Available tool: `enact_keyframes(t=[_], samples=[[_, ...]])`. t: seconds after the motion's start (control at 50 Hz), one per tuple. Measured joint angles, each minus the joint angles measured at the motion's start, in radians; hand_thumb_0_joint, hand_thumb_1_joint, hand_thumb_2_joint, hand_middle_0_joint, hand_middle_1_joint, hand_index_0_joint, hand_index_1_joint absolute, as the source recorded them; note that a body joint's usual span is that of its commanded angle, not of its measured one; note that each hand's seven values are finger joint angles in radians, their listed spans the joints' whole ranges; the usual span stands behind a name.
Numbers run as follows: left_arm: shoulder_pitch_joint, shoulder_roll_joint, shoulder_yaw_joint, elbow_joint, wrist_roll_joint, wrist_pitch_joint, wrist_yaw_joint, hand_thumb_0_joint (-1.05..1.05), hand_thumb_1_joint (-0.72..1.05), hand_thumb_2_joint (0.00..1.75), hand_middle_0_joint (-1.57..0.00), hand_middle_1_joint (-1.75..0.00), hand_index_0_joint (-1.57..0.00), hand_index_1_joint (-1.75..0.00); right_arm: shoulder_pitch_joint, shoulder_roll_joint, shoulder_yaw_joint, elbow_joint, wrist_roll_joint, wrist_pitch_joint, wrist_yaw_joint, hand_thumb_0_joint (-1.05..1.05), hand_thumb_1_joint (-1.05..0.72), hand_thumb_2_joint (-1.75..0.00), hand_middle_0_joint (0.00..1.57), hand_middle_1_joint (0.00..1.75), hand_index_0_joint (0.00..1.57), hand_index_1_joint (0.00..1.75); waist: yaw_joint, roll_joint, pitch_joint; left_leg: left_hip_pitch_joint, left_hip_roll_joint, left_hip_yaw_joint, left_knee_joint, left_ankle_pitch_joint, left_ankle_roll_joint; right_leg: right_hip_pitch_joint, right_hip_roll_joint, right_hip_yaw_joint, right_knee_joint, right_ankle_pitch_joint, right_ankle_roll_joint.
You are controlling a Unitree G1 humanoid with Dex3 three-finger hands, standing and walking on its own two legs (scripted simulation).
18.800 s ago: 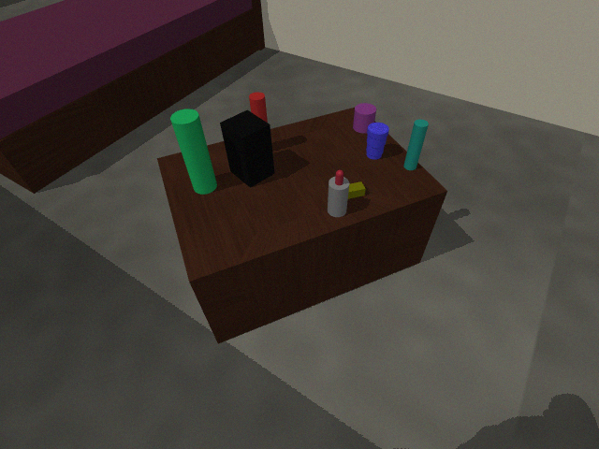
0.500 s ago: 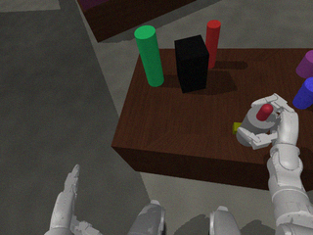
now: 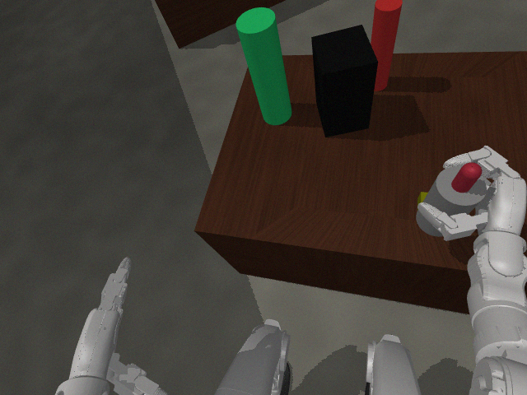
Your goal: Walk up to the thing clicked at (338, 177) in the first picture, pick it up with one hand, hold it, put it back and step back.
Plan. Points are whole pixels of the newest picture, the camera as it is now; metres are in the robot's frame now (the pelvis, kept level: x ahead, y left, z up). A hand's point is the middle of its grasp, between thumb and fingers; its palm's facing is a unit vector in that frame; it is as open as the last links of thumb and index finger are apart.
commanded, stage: lower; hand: right
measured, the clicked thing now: (452, 197) +0.43 -0.18 -0.02
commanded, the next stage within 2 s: loosen in 1.18 s
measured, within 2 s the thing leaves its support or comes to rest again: rests again in 1.00 s
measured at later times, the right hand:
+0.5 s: hand (441, 214) +0.44 -0.18 -0.10, palm faces +0.13 +0.99 +0.00, open 9.5 cm
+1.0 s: hand (435, 219) +0.44 -0.18 -0.13, palm faces +0.12 +0.99 +0.00, open 9.5 cm
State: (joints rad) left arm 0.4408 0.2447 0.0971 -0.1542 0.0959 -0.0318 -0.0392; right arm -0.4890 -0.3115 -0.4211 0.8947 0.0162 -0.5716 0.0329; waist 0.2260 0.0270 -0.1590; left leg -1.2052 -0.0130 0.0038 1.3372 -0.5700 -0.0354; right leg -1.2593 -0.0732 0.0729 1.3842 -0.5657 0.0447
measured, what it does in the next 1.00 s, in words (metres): lowers itself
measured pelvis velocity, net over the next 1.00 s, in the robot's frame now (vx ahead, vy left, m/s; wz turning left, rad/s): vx -0.03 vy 0.00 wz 0.03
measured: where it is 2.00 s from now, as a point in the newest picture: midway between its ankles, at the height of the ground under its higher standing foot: outside the picture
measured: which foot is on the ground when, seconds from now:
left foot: down 0.00-1.00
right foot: down 0.00-1.00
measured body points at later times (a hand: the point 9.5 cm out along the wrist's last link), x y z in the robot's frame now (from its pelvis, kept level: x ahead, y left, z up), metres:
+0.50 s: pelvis -0.01 +0.00 -0.04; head +0.16 -0.07 +0.37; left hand +0.16 +0.27 +0.04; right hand +0.43 -0.24 -0.09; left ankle +0.03 +0.14 -0.60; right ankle +0.04 -0.14 -0.60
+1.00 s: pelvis -0.03 +0.00 -0.07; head +0.15 -0.07 +0.34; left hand +0.14 +0.27 +0.04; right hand +0.43 -0.24 -0.13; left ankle +0.03 +0.14 -0.60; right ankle +0.04 -0.14 -0.60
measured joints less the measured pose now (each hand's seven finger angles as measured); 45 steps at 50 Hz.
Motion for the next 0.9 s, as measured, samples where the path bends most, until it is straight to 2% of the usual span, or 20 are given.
enact_keyframes(t=[0.12, 0.32, 0.58, 0.9], samples=[[0.006, 0.008, 0.009, -0.022, -0.002, 0.003, -0.004, 0.00, -0.51, 0.04, -0.05, -0.05, -0.06, -0.03, -0.012, -0.012, -0.019, 0.032, 0.002, -0.007, 0.013, -0.03, 0.48, -1.14, 0.79, 1.20, 0.83, 1.22, 0.008, -0.005, 0.000, -0.018, -0.003, 0.005, 0.015, -0.007, 0.001, -0.020, -0.002, 0.006, 0.017, -0.007, 0.001], [-0.002, 0.009, 0.013, -0.103, 0.000, -0.011, -0.012, 0.00, -0.52, 0.04, -0.05, -0.05, -0.06, -0.04, -0.018, -0.045, -0.074, 0.072, -0.004, -0.050, 0.044, -0.03, 0.49, -1.14, 0.80, 1.19, 0.84, 1.21, 0.046, 0.011, 0.008, -0.116, -0.006, 0.008, 0.087, -0.018, 0.002, -0.120, -0.001, 0.016, 0.090, -0.018, 0.003], [0.008, 0.022, 0.026, -0.131, 0.012, -0.020, -0.024, 0.00, -0.53, 0.05, -0.06, -0.05, -0.06, -0.05, -0.025, -0.083, -0.079, 0.071, -0.021, -0.070, 0.031, -0.03, 0.48, -1.14, 0.80, 1.20, 0.83, 1.22, 0.079, 0.015, -0.014, -0.214, -0.014, 0.016, 0.171, -0.035, -0.001, -0.226, -0.005, 0.033, 0.188, -0.041, 0.005], [0.026, 0.046, 0.044, -0.219, -0.001, -0.042, -0.035, 0.00, -0.53, 0.05, -0.06, -0.05, -0.06, -0.04, -0.070, -0.118, -0.114, 0.121, -0.029, -0.066, 0.040, -0.03, 0.48, -1.14, 0.79, 1.20, 0.83, 1.22, 0.102, 0.010, -0.004, -0.290, -0.017, 0.020, 0.239, -0.037, -0.004, -0.303, -0.001, 0.043, 0.257, -0.043, 0.004]])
